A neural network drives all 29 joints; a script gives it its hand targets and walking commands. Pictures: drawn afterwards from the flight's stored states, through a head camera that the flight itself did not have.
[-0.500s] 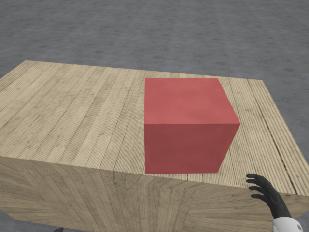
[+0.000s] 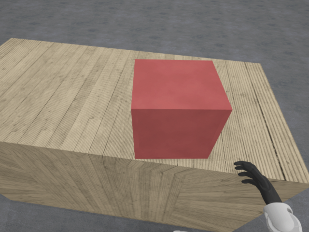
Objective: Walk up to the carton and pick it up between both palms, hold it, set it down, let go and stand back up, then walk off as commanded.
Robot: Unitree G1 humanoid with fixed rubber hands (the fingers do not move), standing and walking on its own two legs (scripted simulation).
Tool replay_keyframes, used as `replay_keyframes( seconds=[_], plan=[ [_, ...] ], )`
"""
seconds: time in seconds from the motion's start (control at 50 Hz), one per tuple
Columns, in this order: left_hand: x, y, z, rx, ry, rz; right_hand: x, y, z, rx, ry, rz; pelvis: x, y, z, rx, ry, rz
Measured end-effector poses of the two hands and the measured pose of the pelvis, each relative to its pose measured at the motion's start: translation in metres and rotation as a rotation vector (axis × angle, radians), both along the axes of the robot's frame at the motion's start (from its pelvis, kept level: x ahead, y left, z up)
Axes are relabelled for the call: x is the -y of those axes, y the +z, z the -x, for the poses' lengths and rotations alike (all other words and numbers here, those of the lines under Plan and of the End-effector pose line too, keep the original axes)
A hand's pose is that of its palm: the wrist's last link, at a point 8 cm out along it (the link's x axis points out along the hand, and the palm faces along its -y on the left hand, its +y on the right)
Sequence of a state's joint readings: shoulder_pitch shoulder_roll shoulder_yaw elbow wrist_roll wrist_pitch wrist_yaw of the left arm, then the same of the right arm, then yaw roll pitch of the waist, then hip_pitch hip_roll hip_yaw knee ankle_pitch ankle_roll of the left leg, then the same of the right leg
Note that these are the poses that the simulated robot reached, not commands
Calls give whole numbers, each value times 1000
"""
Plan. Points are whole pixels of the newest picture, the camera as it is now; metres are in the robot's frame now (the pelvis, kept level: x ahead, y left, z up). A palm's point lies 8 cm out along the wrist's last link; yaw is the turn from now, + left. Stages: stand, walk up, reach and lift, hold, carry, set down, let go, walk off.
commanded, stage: walk off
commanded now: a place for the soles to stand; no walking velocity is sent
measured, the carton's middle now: (172, 110) +0.44 -0.03 +0.08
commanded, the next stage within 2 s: none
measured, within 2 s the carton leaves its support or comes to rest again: neither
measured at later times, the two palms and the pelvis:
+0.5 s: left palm out of the picture -0.12 +0.35 -0.10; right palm out of the picture -0.07 -0.30 -0.07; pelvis -0.15 +0.02 +0.00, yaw +3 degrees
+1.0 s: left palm out of the picture -0.17 +0.23 -0.04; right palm out of the picture -0.23 -0.38 -0.11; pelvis -0.31 -0.05 +0.01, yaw +1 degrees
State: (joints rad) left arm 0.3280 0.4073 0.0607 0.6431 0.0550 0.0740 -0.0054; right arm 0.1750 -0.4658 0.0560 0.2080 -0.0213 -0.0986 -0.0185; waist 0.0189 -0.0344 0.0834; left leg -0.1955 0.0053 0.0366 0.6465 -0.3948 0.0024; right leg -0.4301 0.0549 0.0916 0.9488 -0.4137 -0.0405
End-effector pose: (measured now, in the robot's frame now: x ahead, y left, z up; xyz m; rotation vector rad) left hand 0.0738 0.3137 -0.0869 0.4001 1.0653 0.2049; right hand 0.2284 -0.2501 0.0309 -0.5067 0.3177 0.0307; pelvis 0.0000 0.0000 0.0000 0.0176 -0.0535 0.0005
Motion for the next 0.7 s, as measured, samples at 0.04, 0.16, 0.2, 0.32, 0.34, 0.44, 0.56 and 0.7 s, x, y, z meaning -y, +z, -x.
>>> replay_keyframes(
  seconds=[0.04,0.16,0.2,0.32,0.34,0.44,0.56,0.7],
  plan=[
    [10,-3,6,4,-21,-4,3,-3,2,35,16,-24,5,-7,5,7,-10,-11],
    [30,6,16,143,-10,32,3,-6,10,38,-15,-24,9,-8,39,21,50,30],
    [30,13,19,206,-7,41,5,-9,17,-25,-16,22,8,-5,52,8,66,25],
    [0,6,59,246,13,19,33,-56,94,-340,-110,159,-5,-12,97,-21,93,34],
    [-8,-1,71,219,17,12,37,-65,115,-390,-148,160,-8,-15,106,-13,86,17],
    [-29,-17,152,-53,64,-21,46,-95,236,-622,-294,127,-14,-4,136,27,59,15],
    [-35,-3,217,-241,73,-50,44,-113,332,-787,-391,78,-16,7,164,21,29,29],
    [-17,7,213,-144,31,-81,46,-137,368,-738,-378,-4,-2,0,212,27,3,10]
  ],
)
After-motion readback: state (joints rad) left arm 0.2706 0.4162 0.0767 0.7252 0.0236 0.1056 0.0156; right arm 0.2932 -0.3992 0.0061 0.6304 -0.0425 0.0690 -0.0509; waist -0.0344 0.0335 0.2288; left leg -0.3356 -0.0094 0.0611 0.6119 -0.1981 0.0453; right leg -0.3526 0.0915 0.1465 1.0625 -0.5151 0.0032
